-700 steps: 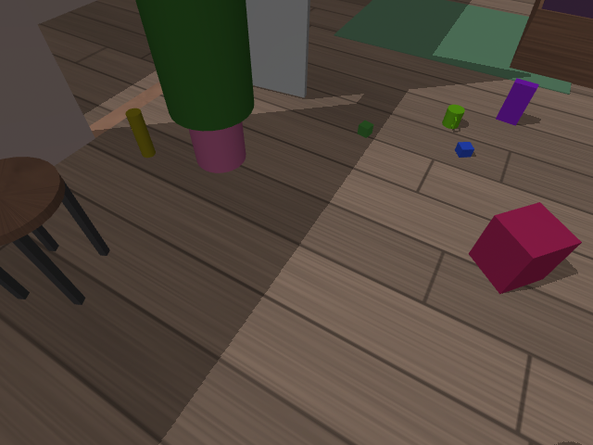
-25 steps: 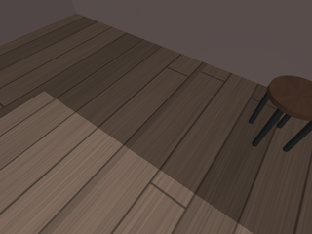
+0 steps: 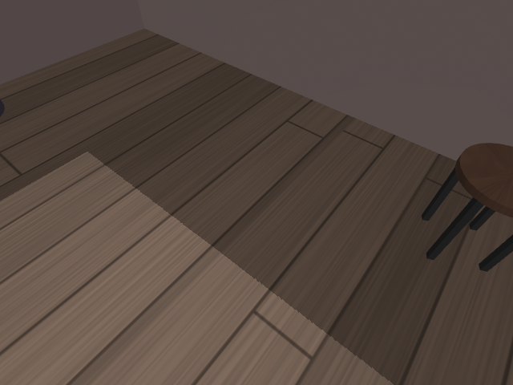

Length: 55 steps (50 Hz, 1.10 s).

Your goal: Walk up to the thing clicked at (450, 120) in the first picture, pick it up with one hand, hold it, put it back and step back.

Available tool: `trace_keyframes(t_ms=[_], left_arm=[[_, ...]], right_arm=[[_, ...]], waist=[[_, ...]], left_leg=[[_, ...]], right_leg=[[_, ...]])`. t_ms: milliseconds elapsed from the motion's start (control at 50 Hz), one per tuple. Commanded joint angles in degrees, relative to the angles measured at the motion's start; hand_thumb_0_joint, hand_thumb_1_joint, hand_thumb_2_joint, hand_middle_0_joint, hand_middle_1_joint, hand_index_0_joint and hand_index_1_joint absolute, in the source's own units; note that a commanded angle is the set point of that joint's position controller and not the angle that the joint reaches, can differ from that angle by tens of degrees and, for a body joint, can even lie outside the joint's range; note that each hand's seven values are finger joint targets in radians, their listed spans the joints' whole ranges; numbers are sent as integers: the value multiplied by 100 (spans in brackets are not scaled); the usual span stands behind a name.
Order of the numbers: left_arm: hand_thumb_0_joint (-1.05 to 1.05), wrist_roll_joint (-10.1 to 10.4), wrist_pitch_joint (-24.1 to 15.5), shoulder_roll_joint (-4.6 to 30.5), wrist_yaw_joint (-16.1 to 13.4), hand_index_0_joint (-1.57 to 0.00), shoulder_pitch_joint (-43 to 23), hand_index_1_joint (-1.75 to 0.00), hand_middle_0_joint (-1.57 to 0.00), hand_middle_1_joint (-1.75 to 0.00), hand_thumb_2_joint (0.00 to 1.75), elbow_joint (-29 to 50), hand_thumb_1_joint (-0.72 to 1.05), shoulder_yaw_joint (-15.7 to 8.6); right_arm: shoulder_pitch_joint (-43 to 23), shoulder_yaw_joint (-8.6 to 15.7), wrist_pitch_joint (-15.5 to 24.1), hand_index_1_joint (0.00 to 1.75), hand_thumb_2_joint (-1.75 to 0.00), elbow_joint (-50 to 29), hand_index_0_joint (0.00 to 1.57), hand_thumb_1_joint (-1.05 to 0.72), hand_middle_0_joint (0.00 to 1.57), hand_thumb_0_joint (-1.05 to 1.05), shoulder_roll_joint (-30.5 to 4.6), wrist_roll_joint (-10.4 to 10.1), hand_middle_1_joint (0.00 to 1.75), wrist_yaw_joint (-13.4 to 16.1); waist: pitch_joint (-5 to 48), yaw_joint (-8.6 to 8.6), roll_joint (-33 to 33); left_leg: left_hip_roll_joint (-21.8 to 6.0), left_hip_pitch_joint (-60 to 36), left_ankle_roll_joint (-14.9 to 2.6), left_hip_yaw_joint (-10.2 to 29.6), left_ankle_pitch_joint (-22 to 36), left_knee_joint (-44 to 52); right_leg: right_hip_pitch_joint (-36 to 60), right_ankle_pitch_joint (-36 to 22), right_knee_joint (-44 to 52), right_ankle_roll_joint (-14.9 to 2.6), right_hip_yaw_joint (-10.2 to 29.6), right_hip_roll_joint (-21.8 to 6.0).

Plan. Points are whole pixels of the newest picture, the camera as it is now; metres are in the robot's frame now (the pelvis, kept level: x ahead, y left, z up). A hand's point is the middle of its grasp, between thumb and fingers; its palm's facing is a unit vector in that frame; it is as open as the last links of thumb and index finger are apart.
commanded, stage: walk up
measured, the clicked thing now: out of the picture -1.06 -1.67 -0.73
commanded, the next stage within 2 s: stand in 2.00 s
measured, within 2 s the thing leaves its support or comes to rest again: neither
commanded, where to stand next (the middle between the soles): +0.32 -0.03 m, yaw -4 degrees
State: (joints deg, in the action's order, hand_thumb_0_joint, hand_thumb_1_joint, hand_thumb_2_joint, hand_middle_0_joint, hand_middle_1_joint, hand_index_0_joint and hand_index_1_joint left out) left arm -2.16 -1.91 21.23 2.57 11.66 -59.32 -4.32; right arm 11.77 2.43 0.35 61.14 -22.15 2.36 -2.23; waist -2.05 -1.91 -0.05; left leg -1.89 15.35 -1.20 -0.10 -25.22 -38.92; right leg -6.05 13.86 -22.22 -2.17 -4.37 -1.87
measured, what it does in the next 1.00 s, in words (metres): walks ahead, turning right: left foot, then right foot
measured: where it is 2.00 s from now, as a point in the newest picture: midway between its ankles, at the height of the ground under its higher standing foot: (254, 373)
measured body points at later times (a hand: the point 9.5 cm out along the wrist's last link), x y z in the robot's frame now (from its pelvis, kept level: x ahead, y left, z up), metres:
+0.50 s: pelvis +0.14 +0.01 -0.02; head +0.16 -0.01 +0.43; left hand +0.29 +0.31 -0.12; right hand +0.11 -0.31 -0.14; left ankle +0.08 +0.15 -0.74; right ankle +0.22 -0.13 -0.74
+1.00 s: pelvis +0.28 +0.01 -0.03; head +0.33 +0.01 +0.41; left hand +0.47 +0.28 -0.15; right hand +0.25 -0.32 -0.13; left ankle +0.40 +0.09 -0.74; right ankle +0.23 -0.12 -0.73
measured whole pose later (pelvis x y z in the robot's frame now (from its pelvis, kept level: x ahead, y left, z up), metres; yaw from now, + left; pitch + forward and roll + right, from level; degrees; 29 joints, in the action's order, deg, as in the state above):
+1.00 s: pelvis +0.28 +0.01 -0.03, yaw -23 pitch -3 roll +0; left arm 0.9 0.0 24.1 -0.9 15.4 -46.0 -1.5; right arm 11.5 3.1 0.7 48.5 -21.8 1.4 -0.8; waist -8.3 -1.6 -2.5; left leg -2.1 23.3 -0.2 -2.5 -14.6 -40.4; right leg -18.8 27.2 -48.0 -0.8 5.9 1.6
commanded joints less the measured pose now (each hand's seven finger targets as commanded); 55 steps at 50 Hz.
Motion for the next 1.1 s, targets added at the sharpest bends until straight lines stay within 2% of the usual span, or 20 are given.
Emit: trace_keyframes(t_ms=[0,20,60,80,100,120,180,300,480,500,520,540,560,580,640,820,900,940,980,1080], left_arm=[[0,-46,-74,1711,-35,-20,-131,-30,-20,-30,90,593,90,-441],[0,6,-2,1613,-14,-20,-79,-30,-20,-30,90,710,90,-395],[0,94,64,1340,27,-20,-502,-30,-20,-30,90,970,90,-288],[0,110,63,943,18,-20,-555,-30,-20,-30,90,1080,90,-176],[0,68,58,675,-34,-20,-522,-30,-20,-30,90,1224,90,-86],[0,80,76,1120,-91,-20,-204,-30,-20,-30,90,1122,90,-169],[0,171,67,1414,-34,-20,748,-30,-20,-30,90,730,90,-207],[0,167,17,1160,112,-20,388,-30,-20,-30,90,998,90,-174],[0,116,-106,1204,107,-20,753,-30,-20,-30,90,1116,90,-273],[0,117,-172,1455,33,-20,1282,-30,-20,-30,90,975,90,-388],[0,115,-224,1900,-73,-20,1869,-30,-20,-30,90,949,90,-550],[0,155,-241,2285,-130,-20,1914,-30,-20,-30,90,1085,90,-603],[0,245,-226,2313,-135,-20,1689,-30,-20,-30,90,1185,90,-629],[0,325,-201,2125,-162,-20,1554,-30,-20,-30,90,1277,90,-586],[0,348,-253,1612,-252,-20,924,-30,-20,-30,90,1488,90,-372],[0,165,-209,1561,-341,-20,648,-30,-20,-30,90,1813,90,-166],[0,290,-12,1401,-377,-20,244,-30,-20,-30,90,1954,90,-56],[0,372,89,993,-418,-20,813,-30,-20,-30,90,1836,90,70],[0,316,201,1310,-493,-20,1125,-30,-20,-30,90,1485,90,12],[0,280,196,1342,-369,-20,837,-30,-20,-30,90,1336,90,-74]], right_arm=[[-383,368,308,30,-90,-828,20,-90,20,0,-1006,9,30,-60],[-471,467,338,30,-90,-908,20,-90,20,0,-1106,52,30,-81],[585,614,376,30,-90,-640,20,-90,20,0,-1195,28,30,-25],[1369,746,373,30,-90,-482,20,-90,20,0,-1512,70,30,48],[1603,839,378,30,-90,-528,20,-90,20,0,-1989,127,30,105],[836,830,382,30,-90,-847,20,-90,20,0,-2072,56,30,133],[-140,658,403,30,-90,-1281,20,-90,20,0,-1565,-29,30,107],[392,599,476,30,-90,-1448,20,-90,20,0,-1456,-74,30,83],[283,535,292,30,-90,-1871,20,-90,20,0,-1502,-132,30,44],[384,426,280,30,-90,-1900,20,-90,20,0,-1250,-124,30,38],[668,304,284,30,-90,-1967,20,-90,20,0,-951,-151,30,45],[742,266,252,30,-90,-2047,20,-90,20,0,-941,-211,30,23],[589,363,189,30,-90,-1960,20,-90,20,0,-1393,-151,30,91],[455,392,212,30,-90,-1930,20,-90,20,0,-1466,-154,30,102],[757,303,119,30,-90,-1685,20,-90,20,0,-1139,-259,30,65],[373,356,139,30,-90,-1744,20,-90,20,0,-941,-155,30,132],[715,476,174,30,-90,-1523,20,-90,20,0,-1164,-107,30,220],[426,546,192,30,-90,-1727,20,-90,20,0,-1666,-59,30,242],[-75,541,186,30,-90,-1797,20,-90,20,0,-1722,-143,30,239],[-108,447,170,30,-90,-1769,20,-90,20,0,-1583,-132,30,294]], waist=[[-382,-67,-792],[-586,94,-699],[-231,737,-247],[90,1143,880],[110,1235,1934],[108,905,1125],[-242,226,811],[-539,480,807],[-68,40,237],[293,-219,-468],[688,-493,-1699],[659,-435,-2144],[364,-445,-1612],[188,-418,-1201],[72,117,-713],[30,90,-947],[274,435,-496],[418,225,1188],[451,142,1160],[368,168,1429]], left_leg=[[-318,800,-75,114,-129,290],[-106,225,-25,36,-134,650],[8,-2089,-48,-56,977,1386],[-533,-2741,-89,672,291,1993],[-1790,-2464,-247,2575,-1000,2865],[-2293,-1642,-599,3249,-1621,3170],[-1737,-1040,-745,1780,-1074,2981],[-1464,-1370,-943,304,1707,2707],[-1270,-425,-666,-471,1828,1066],[-963,-99,-514,-757,2212,-158],[-391,538,-277,-876,1448,-1742],[452,1905,8,-581,-400,-2585],[-8,1927,22,-18,-780,-2908],[-141,1978,24,168,-633,-3106],[-434,1422,-11,300,235,-2648],[-170,223,264,-218,1215,-473],[-58,-930,-83,-10,2184,550],[-1927,-686,-777,2255,2114,1846],[-2230,-370,-1384,2571,1665,1797],[-1373,-406,-972,1016,2411,1312]], right_leg=[[57,1610,1186,-971,1560,-1456],[-764,1460,1025,-911,1976,-1246],[-2512,1571,-102,-477,1133,-658],[-3153,2029,-1517,-203,528,57],[-3685,2162,-3358,-43,540,759],[-3262,1737,-3848,-44,1121,395],[-2759,748,-3878,-14,1085,-223],[-2702,208,-2445,260,628,-371],[-353,-269,-1036,-64,-77,-15],[547,-122,-817,-148,100,39],[1234,640,-134,-409,1401,-600],[1625,376,600,-1121,4184,-1869],[1162,259,525,-1534,4567,-2175],[888,-343,500,-1612,4213,-2060],[113,-1619,191,-914,2154,-1143],[-1253,-3166,-579,-980,1258,-814],[-2072,-1442,-1594,-480,1417,-508],[-2198,1615,-3122,5,786,667],[-1954,2144,-4147,47,1191,419],[-1991,1671,-3691,68,979,280]])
